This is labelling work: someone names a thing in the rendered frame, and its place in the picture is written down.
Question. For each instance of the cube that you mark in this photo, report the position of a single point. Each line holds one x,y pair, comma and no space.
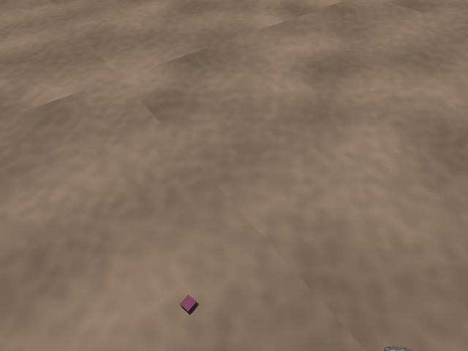
188,304

